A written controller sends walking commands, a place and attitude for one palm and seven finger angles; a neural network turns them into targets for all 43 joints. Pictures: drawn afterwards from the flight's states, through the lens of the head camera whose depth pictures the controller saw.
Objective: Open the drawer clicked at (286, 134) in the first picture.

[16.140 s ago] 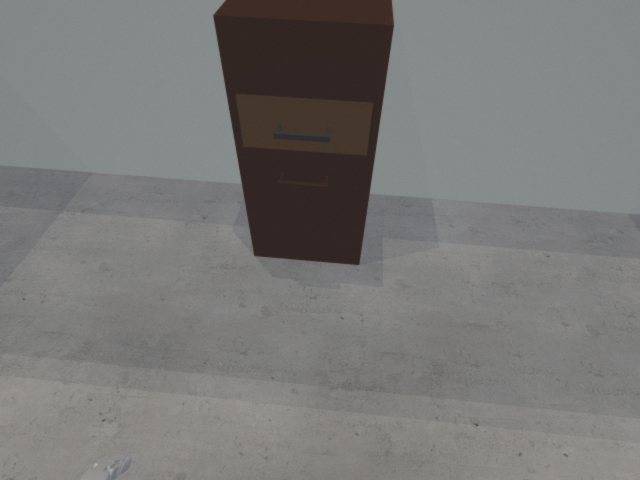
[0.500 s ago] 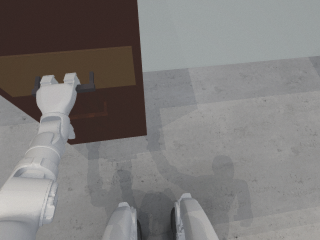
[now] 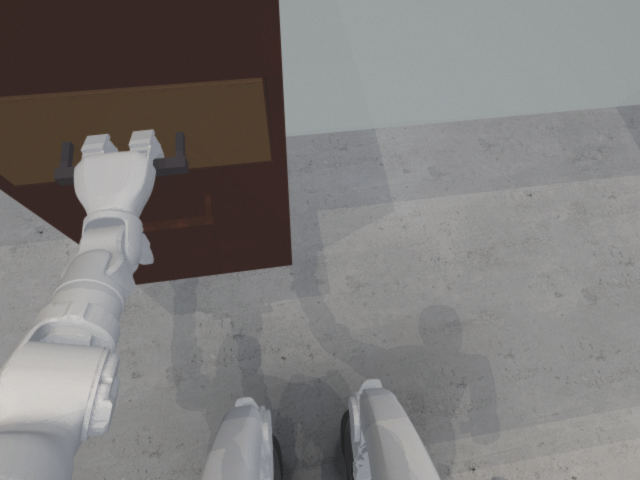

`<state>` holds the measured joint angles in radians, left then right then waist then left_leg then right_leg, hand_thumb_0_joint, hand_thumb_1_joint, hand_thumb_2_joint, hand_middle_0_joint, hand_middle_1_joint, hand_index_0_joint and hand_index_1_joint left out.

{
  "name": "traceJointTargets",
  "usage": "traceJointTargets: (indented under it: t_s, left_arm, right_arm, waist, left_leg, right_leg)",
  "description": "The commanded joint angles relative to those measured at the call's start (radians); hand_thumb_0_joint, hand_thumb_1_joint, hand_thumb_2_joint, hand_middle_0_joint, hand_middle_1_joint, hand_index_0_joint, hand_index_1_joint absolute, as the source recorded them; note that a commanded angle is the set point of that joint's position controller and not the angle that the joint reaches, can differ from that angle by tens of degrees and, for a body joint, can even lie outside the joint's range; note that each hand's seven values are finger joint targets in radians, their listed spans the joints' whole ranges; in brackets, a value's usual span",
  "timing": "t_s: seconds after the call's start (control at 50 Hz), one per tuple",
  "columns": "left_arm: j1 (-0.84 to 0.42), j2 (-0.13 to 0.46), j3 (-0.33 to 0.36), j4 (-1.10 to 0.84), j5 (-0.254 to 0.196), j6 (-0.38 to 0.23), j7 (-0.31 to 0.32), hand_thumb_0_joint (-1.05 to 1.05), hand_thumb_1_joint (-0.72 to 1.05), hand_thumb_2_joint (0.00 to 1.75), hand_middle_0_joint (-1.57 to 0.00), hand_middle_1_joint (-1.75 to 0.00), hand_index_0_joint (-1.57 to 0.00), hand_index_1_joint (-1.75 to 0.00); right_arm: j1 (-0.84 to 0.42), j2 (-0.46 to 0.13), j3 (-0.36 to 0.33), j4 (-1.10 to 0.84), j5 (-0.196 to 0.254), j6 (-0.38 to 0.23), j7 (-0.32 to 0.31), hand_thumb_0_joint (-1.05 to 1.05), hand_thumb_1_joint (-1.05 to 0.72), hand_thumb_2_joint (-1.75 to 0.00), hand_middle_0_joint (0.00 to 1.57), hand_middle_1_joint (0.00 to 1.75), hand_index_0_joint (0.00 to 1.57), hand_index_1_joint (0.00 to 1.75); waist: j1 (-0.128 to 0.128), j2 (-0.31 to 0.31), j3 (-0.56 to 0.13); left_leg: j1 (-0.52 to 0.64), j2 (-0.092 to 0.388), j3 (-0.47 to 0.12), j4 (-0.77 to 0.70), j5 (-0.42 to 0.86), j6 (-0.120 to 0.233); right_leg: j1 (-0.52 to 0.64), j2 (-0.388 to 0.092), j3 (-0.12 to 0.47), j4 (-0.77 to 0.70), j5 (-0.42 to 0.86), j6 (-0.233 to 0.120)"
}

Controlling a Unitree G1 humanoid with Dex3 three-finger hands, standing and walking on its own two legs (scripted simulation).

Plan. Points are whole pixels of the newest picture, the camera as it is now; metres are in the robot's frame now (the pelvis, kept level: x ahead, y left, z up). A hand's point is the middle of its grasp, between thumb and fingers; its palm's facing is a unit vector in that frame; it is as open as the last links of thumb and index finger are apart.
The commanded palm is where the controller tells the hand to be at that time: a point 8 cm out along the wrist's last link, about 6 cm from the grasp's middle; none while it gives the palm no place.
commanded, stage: lower the fingers behind the handle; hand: left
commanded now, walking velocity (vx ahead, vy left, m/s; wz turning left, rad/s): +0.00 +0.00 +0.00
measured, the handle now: (124, 158) +0.53 +0.24 -0.02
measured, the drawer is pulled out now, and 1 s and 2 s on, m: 0.00 0.00 0.12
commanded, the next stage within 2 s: close the thumb around the handle in 0.12 s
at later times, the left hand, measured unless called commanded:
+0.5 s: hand (136, 200) +0.48 +0.23 -0.05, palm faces -0.05 -0.02 -1.00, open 11.6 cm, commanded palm +0.47 +0.21 +0.01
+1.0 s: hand (136, 198) +0.48 +0.23 -0.05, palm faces -0.05 -0.01 -1.00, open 5.1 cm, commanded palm +0.47 +0.21 +0.01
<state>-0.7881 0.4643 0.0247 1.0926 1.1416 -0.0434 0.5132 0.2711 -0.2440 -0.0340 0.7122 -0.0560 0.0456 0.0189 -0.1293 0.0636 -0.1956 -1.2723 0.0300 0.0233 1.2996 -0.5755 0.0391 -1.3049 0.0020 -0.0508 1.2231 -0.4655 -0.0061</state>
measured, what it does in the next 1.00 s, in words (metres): stands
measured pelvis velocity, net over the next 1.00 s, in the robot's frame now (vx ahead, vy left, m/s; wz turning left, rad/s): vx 0.00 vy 0.00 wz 0.00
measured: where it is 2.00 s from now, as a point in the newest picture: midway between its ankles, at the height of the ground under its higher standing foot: outside the picture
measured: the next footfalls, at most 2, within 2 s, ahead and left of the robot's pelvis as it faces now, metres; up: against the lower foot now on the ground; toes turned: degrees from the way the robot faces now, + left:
none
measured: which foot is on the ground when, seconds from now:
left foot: down 0.00-1.00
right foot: down 0.00-1.00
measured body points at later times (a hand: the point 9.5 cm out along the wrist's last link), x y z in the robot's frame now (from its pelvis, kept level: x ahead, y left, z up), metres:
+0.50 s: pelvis +0.00 +0.00 +0.00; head +0.17 +0.01 +0.42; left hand +0.48 +0.22 +0.01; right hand +0.03 -0.27 -0.13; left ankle +0.00 +0.10 -0.61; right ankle +0.05 -0.12 -0.61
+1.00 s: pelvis +0.00 +0.00 +0.00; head +0.17 +0.00 +0.42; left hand +0.48 +0.22 +0.01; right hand +0.03 -0.27 -0.13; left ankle +0.00 +0.10 -0.61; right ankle +0.05 -0.12 -0.61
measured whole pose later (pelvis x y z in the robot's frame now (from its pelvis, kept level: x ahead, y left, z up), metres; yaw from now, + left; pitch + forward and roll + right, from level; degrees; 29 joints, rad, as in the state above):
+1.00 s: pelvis +0.00 +0.00 +0.00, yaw +0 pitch +31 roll -3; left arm -0.79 0.47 0.01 1.10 1.14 -0.05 0.52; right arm 0.28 -0.25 -0.04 0.72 -0.06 0.05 0.02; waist -0.13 0.06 -0.20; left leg -1.27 0.03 0.02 1.29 -0.58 0.04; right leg -1.30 0.00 -0.05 1.22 -0.47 -0.01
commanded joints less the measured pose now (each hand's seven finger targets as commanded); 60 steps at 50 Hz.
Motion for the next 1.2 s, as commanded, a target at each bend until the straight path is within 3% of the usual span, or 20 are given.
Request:
traceJointTargets:
  t_s: [0.0,0.16,0.2,0.26,0.28,0.34,0.42,0.5,0.58,0.66,0.7,0.78,0.86,0.94,0.98,1.02,1.06,1.08,1.16,1.18]
  left_arm:
    - [-0.351,0.200,0.023,-0.157,-0.013,0.000,0.034,0.00,-0.50,0.30,-0.30,-1.20,-0.30,-1.20]
    - [-0.339,0.197,0.036,-0.176,-0.007,-0.014,0.048,0.00,-0.50,0.30,-0.30,-1.20,-0.30,-1.20]
    - [-0.333,0.183,0.026,-0.154,-0.006,-0.007,0.052,0.00,-0.50,0.30,-0.30,-1.20,-0.30,-1.20]
    - [-0.350,0.185,0.025,-0.169,0.001,-0.005,0.058,0.00,-0.33,0.37,-0.31,-1.22,-0.31,-1.22]
    - [-0.372,0.160,0.005,-0.171,0.001,-0.003,0.061,0.00,-0.28,0.40,-0.32,-1.22,-0.32,-1.22]
    - [-0.343,0.192,0.034,-0.149,-0.006,0.010,0.061,0.00,-0.11,0.47,-0.33,-1.24,-0.33,-1.24]
    - [-0.382,0.153,-0.007,-0.150,-0.002,0.016,0.059,0.00,0.12,0.56,-0.34,-1.27,-0.34,-1.27]
    - [-0.358,0.187,0.019,-0.152,-0.009,0.014,0.047,0.00,0.34,0.66,-0.36,-1.29,-0.36,-1.29]
    - [-0.360,0.203,0.023,-0.127,-0.007,0.010,0.041,0.00,0.56,0.76,-0.38,-1.31,-0.38,-1.31]
    - [-0.365,0.197,0.021,-0.141,-0.006,-0.001,0.039,0.00,0.79,0.85,-0.39,-1.34,-0.39,-1.34]
    - [-0.333,0.205,0.035,-0.149,-0.013,-0.006,0.036,0.00,0.90,0.90,-0.40,-1.35,-0.40,-1.35]
    - [-0.318,0.236,0.052,-0.136,-0.013,-0.008,0.033,0.00,0.90,0.90,-0.40,-1.35,-0.40,-1.35]
    - [-0.326,0.223,0.045,-0.167,-0.006,-0.011,0.043,0.00,0.90,0.90,-0.40,-1.35,-0.40,-1.35]
    - [-0.359,0.182,0.016,-0.153,-0.010,-0.003,0.048,0.00,0.90,0.90,-0.40,-1.35,-0.40,-1.35]
    - [-0.342,0.210,0.038,-0.158,-0.010,-0.002,0.050,0.00,0.90,0.90,-0.40,-1.35,-0.40,-1.35]
    - [-0.316,0.175,0.017,-0.141,-0.014,0.004,0.047,0.00,0.90,0.90,-0.40,-1.35,-0.40,-1.35]
    - [-0.289,0.183,0.031,-0.157,-0.019,0.001,0.042,0.00,0.90,0.90,-0.40,-1.35,-0.40,-1.35]
    - [-0.252,0.195,0.044,-0.168,-0.019,-0.001,0.040,0.00,0.90,0.90,-0.40,-1.35,-0.40,-1.35]
    - [-0.133,0.126,0.022,-0.211,-0.029,-0.010,0.037,0.00,0.90,0.90,-0.40,-1.35,-0.40,-1.35]
    - [-0.106,0.107,0.015,-0.211,-0.032,-0.010,0.039,0.00,0.90,0.90,-0.40,-1.35,-0.40,-1.35]
  right_arm:
    - [0.180,-0.178,-0.060,-0.034,0.000,-0.014,-0.014,0.00,-0.90,-0.90,0.20,0.30,0.20,0.30]
    - [0.187,-0.180,-0.065,-0.029,-0.005,-0.009,-0.008,0.00,-0.90,-0.90,0.20,0.30,0.20,0.30]
    - [0.185,-0.179,-0.064,-0.028,-0.004,-0.007,-0.006,0.00,-0.90,-0.90,0.20,0.30,0.20,0.30]
    - [0.187,-0.181,-0.066,-0.028,-0.004,-0.005,-0.005,0.00,-0.90,-0.90,0.20,0.30,0.20,0.30]
    - [0.187,-0.178,-0.070,-0.023,-0.005,-0.006,-0.005,0.00,-0.90,-0.90,0.20,0.30,0.20,0.30]
    - [0.185,-0.184,-0.065,-0.023,-0.007,-0.002,-0.004,0.00,-0.90,-0.90,0.20,0.30,0.20,0.30]
    - [0.186,-0.180,-0.067,-0.020,-0.005,-0.006,-0.003,0.00,-0.90,-0.90,0.20,0.30,0.20,0.30]
    - [0.186,-0.180,-0.064,-0.027,-0.004,-0.005,-0.007,0.00,-0.90,-0.90,0.20,0.30,0.20,0.30]
    - [0.181,-0.181,-0.059,-0.025,-0.003,-0.008,-0.011,0.00,-0.90,-0.90,0.20,0.30,0.20,0.30]
    - [0.188,-0.178,-0.062,-0.027,-0.003,-0.012,-0.012,0.00,-0.90,-0.90,0.20,0.30,0.20,0.30]
    - [0.186,-0.177,-0.062,-0.033,-0.004,-0.012,-0.011,0.00,-0.90,-0.90,0.20,0.30,0.20,0.30]
    - [0.183,-0.178,-0.056,-0.030,-0.002,-0.008,-0.012,0.00,-0.90,-0.90,0.20,0.30,0.20,0.30]
    - [0.182,-0.177,-0.060,-0.035,-0.001,-0.009,-0.010,0.00,-0.90,-0.90,0.20,0.30,0.20,0.30]
    - [0.183,-0.175,-0.063,-0.027,-0.001,-0.012,-0.008,0.00,-0.90,-0.90,0.20,0.30,0.20,0.30]
    - [0.185,-0.180,-0.063,-0.030,-0.002,-0.010,-0.009,0.00,-0.90,-0.90,0.20,0.30,0.20,0.30]
    - [0.182,-0.175,-0.065,-0.031,0.000,-0.010,-0.009,0.00,-0.90,-0.90,0.20,0.30,0.20,0.30]
    - [0.185,-0.177,-0.066,-0.032,0.000,-0.009,-0.008,0.00,-0.90,-0.90,0.20,0.30,0.20,0.30]
    - [0.182,-0.176,-0.065,-0.037,0.000,-0.005,-0.007,0.00,-0.90,-0.90,0.20,0.30,0.20,0.30]
    - [0.170,-0.164,-0.071,-0.050,0.003,0.003,0.000,0.00,-0.90,-0.90,0.20,0.30,0.20,0.30]
    - [0.164,-0.162,-0.073,-0.052,0.004,0.006,0.000,0.00,-0.90,-0.90,0.20,0.30,0.20,0.30]
  waist:
    - [-0.033,0.041,-0.513]
    - [-0.019,0.067,-0.541]
    - [-0.023,0.059,-0.510]
    - [-0.021,0.074,-0.532]
    - [-0.037,0.078,-0.525]
    - [-0.022,0.055,-0.516]
    - [-0.040,0.079,-0.508]
    - [-0.030,0.054,-0.540]
    - [-0.036,0.037,-0.486]
    - [-0.036,0.045,-0.525]
    - [-0.021,0.042,-0.548]
    - [-0.018,0.019,-0.511]
    - [-0.012,0.060,-0.541]
    - [-0.034,0.057,-0.507]
    - [-0.023,0.048,-0.538]
    - [-0.025,0.036,-0.523]
    - [-0.013,0.034,-0.541]
    - [0.010,0.043,-0.561]
    - [0.034,0.055,-0.563]
    - [0.031,0.022,-0.543]
  left_leg:
    - [0.354,-0.027,-0.054,-0.158,0.408,0.001]
    - [0.408,-0.022,-0.067,-0.158,0.468,-0.007]
    - [0.396,-0.022,-0.067,-0.162,0.450,-0.008]
    - [0.418,-0.020,-0.076,-0.165,0.464,-0.012]
    - [0.423,-0.019,-0.072,-0.160,0.464,-0.010]
    - [0.408,-0.020,-0.074,-0.168,0.460,-0.012]
    - [0.417,-0.019,-0.074,-0.169,0.449,-0.012]
    - [0.394,-0.026,-0.062,-0.165,0.441,-0.005]
    - [0.346,-0.027,-0.055,-0.163,0.396,0.000]
    - [0.360,-0.028,-0.052,-0.153,0.428,0.001]
    - [0.355,-0.031,-0.048,-0.152,0.430,0.001]
    - [0.304,-0.032,-0.039,-0.148,0.407,0.005]
    - [0.346,-0.031,-0.043,-0.151,0.427,0.000]
    - [0.364,-0.026,-0.056,-0.159,0.421,-0.002]
    - [0.364,-0.028,-0.052,-0.155,0.433,-0.002]
    - [0.363,-0.029,-0.048,-0.160,0.423,-0.001]
    - [0.378,-0.028,-0.047,-0.163,0.446,-0.002]
    - [0.390,-0.030,-0.047,-0.168,0.462,-0.005]
    - [0.456,-0.023,-0.046,-0.187,0.537,-0.011]
    - [0.454,-0.020,-0.047,-0.191,0.531,-0.010]
  right_leg:
    - [0.327,0.039,0.007,-0.132,0.282,-0.026]
    - [0.308,0.042,0.001,-0.120,0.299,-0.032]
    - [0.297,0.042,-0.001,-0.125,0.282,-0.033]
    - [0.287,0.042,-0.004,-0.119,0.279,-0.034]
    - [0.278,0.043,-0.004,-0.124,0.283,-0.033]
    - [0.300,0.043,-0.004,-0.123,0.283,-0.034]
    - [0.280,0.042,-0.006,-0.130,0.271,-0.034]
    - [0.329,0.042,0.003,-0.131,0.295,-0.031]
    - [0.322,0.042,0.007,-0.137,0.270,-0.031]
    - [0.333,0.042,0.010,-0.128,0.304,-0.029]
    - [0.360,0.042,0.013,-0.127,0.317,-0.030]
    - [0.380,0.042,0.019,-0.127,0.319,-0.028]
    - [0.358,0.042,0.015,-0.122,0.316,-0.030]
    - [0.317,0.043,0.005,-0.129,0.288,-0.030]
    - [0.342,0.043,0.009,-0.125,0.307,-0.029]
    - [0.346,0.042,0.008,-0.134,0.303,-0.028]
    - [0.362,0.041,0.010,-0.131,0.327,-0.028]
    - [0.381,0.042,0.010,-0.127,0.340,-0.031]
    - [0.399,0.044,0.004,-0.136,0.384,-0.034]
    - [0.402,0.045,0.002,-0.144,0.382,-0.033]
